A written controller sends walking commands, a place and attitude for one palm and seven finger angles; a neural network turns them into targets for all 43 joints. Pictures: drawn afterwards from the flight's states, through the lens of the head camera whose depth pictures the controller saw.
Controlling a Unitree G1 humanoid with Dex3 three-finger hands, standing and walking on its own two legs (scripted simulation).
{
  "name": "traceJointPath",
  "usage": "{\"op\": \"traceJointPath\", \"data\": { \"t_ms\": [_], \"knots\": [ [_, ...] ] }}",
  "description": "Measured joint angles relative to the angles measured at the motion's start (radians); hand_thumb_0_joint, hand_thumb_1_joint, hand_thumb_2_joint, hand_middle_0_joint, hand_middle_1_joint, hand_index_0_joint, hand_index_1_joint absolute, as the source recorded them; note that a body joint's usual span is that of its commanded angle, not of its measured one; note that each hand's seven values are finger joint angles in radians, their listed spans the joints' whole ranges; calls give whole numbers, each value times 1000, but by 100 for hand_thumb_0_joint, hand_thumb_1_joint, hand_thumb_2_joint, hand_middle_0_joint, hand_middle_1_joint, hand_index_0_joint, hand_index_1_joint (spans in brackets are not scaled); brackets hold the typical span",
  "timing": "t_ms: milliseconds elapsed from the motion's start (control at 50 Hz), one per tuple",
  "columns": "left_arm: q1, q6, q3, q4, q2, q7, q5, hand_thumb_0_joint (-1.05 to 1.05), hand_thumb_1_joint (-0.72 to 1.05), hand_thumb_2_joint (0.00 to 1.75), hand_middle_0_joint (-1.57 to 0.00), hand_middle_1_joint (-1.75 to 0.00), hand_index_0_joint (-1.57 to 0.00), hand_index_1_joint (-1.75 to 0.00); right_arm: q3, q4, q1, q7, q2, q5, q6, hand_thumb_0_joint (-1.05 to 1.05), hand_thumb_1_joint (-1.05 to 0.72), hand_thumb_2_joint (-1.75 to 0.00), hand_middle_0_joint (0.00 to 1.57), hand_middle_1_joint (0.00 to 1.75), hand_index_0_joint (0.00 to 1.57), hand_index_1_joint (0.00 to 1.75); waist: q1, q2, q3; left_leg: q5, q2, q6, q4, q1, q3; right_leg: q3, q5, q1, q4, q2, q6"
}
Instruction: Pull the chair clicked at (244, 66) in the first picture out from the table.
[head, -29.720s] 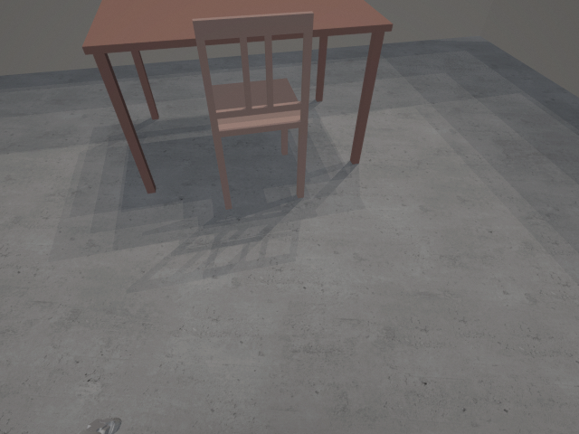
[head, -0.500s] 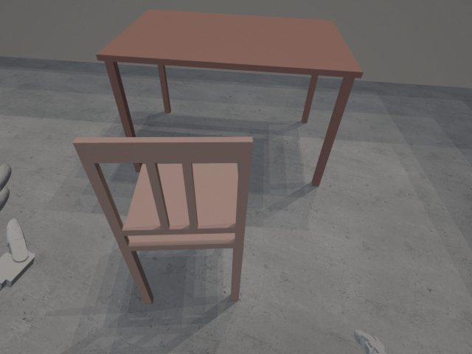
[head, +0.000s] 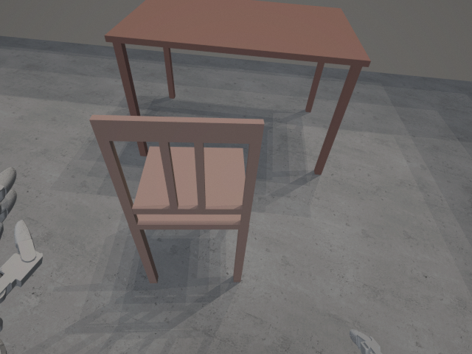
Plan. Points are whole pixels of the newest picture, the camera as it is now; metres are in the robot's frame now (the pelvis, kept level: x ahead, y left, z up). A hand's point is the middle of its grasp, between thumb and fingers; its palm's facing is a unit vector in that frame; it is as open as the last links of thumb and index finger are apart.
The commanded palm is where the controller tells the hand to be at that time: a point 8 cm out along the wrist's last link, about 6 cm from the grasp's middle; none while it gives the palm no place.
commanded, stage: stop stepping back and stand still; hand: left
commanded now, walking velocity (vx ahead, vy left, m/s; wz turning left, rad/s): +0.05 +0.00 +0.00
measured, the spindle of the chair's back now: (169, 177) +0.58 +0.23 -0.10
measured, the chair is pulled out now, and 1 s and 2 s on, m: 0.58 0.58 0.58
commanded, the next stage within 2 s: let the arm hang, fingers relaxed in 0.06 s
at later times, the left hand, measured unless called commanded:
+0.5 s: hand out of the picture +0.04 +0.17 -0.16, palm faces +0.14 -0.98 -0.15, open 6.8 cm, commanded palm none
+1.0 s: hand out of the picture -0.04 +0.14 -0.16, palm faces +0.06 -0.98 -0.18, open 7.4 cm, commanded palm none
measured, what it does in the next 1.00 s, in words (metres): stands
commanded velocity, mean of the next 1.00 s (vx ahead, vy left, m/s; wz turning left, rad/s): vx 0.00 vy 0.00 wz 0.00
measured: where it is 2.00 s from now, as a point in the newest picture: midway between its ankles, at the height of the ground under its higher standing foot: outside the picture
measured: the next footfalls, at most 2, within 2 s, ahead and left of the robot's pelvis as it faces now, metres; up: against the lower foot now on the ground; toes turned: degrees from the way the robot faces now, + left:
none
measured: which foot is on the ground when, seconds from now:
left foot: down 0.00-1.00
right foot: down 0.00-1.00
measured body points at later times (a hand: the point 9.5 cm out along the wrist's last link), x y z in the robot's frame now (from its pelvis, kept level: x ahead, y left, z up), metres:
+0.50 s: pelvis -0.01 +0.00 +0.00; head +0.01 +0.02 +0.45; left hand +0.04 +0.22 -0.15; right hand +0.06 -0.23 -0.13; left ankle +0.02 +0.10 -0.73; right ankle +0.01 -0.12 -0.73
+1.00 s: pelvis -0.01 -0.02 +0.01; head +0.00 -0.03 +0.46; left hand -0.04 +0.19 -0.15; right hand -0.03 -0.21 -0.16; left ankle +0.02 +0.10 -0.73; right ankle +0.01 -0.12 -0.73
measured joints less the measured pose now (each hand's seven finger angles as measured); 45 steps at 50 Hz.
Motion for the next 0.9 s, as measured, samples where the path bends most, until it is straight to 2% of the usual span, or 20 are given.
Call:
{"op": "traceJointPath", "data": {
  "t_ms": [20, 40, 100, 140, 160, 180, 200, 240, 280, 340, 400, 440, 460, 500, 560, 700, 900],
  "knots": [
    [5, 1, -10, -25, -6, 2, 1, 2, 89, 90, -21, -30, -21, -30, -1, -11, -3, -7, -1, -4, -11, 1, -90, -90, 21, 30, 20, 30, -7, -7, 10, 81, 1, -6, -49, 18, 0, -1, -14, -6, 27, -4, 5],
    [5, 1, -17, -45, -3, 4, 3, 2, 89, 90, -21, -30, -21, -30, -4, -16, -11, -13, 5, -7, -19, 1, -90, -90, 21, 30, 20, 30, -7, -27, 25, 104, -11, -6, -51, 27, 10, 15, -37, -13, 58, -13, 2],
    [11, 0, -22, -102, 29, -3, 10, 2, 89, 90, -21, -30, -21, -30, -11, -38, -24, -18, 23, -7, -42, 1, -90, -90, 21, 30, 20, 30, -11, -51, 40, 88, -29, 2, -73, 55, 24, 39, -115, -23, 101, -14, -5],
    [18, -9, 0, -132, 75, -8, 11, 2, 89, 90, -21, -30, -21, -30, -8, -55, -28, -17, 28, -6, -56, 1, -90, -90, 21, 30, 20, 30, -24, -42, 40, 88, -30, 2, -88, 60, 13, 32, -68, -2, 37, -7, -9],
    [20, -19, 19, -142, 101, -10, 10, 2, 88, 90, -21, -30, -21, -30, -5, -63, -32, -14, 28, -4, -60, 1, -90, -90, 21, 30, 20, 30, -28, -36, 42, 88, -30, 1, -86, 58, 7, 30, 9, 13, -7, -3, -6],
    [-7, -36, 13, -100, 118, -22, 29, 2, 89, 90, -21, -30, -21, -30, -12, -56, -36, 3, 21, -6, -65, 1, -90, -90, 21, 30, 20, 30, -27, -20, 33, 86, -28, -1, -64, 33, -2, 22, 40, 4, -14, -2, 1],
    [-57, -28, -20, -18, 118, -43, 45, 1, 89, 90, -21, -30, -21, -30, -22, -39, -44, 20, 10, -5, -54, 1, -90, -90, 21, 30, 20, 30, -20, -1, 19, 86, -30, -3, -40, 7, -9, 15, 37, -11, -5, -4, 6],
    [-157, 45, -105, 200, 68, -82, 56, 1, 89, 90, -20, -30, -20, -30, -34, 4, -63, 42, -14, -2, -11, 1, -90, -90, 21, 30, 20, 30, -15, 38, -14, 79, -37, -4, -14, -26, -19, 4, 7, -40, 23, -12, 13],
    [-231, 128, -173, 450, -8, -102, 59, 0, 90, 90, -20, -30, -20, -30, -34, 46, -76, 52, -29, -13, 31, 1, -90, -90, 21, 30, 20, 30, -18, 64, -41, 58, -46, 11, -3, -47, -24, 0, -20, -73, 63, -22, 19],
    [-277, 217, -257, 786, -105, -115, 62, 1, 91, 90, -19, -29, -19, -30, -19, 95, -82, 58, -19, -33, 72, 1, -90, -90, 20, 30, 20, 30, -23, 54, -29, 65, -54, 14, 0, -46, -16, 8, -30, -83, 88, -31, 23],
    [-254, 252, -341, 1018, -178, -129, 60, 1, 91, 90, -19, -29, -19, -29, 0, 136, -65, 60, 8, -39, 93, 1, -90, -90, 20, 30, 20, 30, -31, 14, 11, 81, -50, 7, -27, -21, -16, 8, -18, -63, 69, -26, 13],
    [-222, 252, -381, 1131, -220, -134, 49, 1, 92, 90, -19, -29, -19, -29, 9, 166, -45, 60, 24, -40, 99, 1, -90, -90, 21, 30, 20, 30, -29, -14, 39, 95, -43, 1, -49, -7, -21, 4, -2, -46, 42, -18, 6],
    [-217, 234, -352, 1158, -228, -113, 30, -2, 97, 90, -20, -29, -20, -30, 9, 182, -29, 57, 32, -39, 102, 0, -90, -90, 21, 30, 20, 30, -24, -24, 50, 102, -39, -2, -57, -7, -30, -5, 7, -38, 25, -14, 3],
    [-212, 213, -347, 1208, -199, -106, 34, -5, 103, 90, -20, -30, -20, -30, -6, 212, -8, 44, 31, -34, 106, 0, -92, -90, 21, 30, 20, 30, -6, -35, 71, 119, -33, -9, -77, -2, -40, -16, 27, -25, -8, -6, -4],
    [-189, 207, -363, 1291, -164, -117, 43, -5, 103, 90, -21, -30, -20, -30, -18, 253, 17, 39, 9, -37, 119, -1, -93, -90, 21, 30, 20, 30, 1, -20, 83, 134, -25, -14, -98, 6, -47, -23, 53, -8, -49, 5, -10],
    [-133, 208, -390, 1441, -145, -120, 42, -2, 96, 90, -20, -30, -20, -30, -25, 316, 62, 35, -8, -31, 127, 0, -92, -90, 20, 30, 20, 30, -4, 30, 80, 148, -22, -17, -127, 26, -42, -17, 65, 6, -71, 8, -15],
    [-160, 191, -415, 1501, -202, -115, 35, 1, 91, 90, -19, -29, -20, -30, -1, 379, 82, 35, 56, -27, 117, 0, -91, -90, 20, 30, 20, 30, -9, 52, 71, 155, -17, -26, -141, 35, -34, -9, 60, -1, -58, 12, -24]
  ]
}}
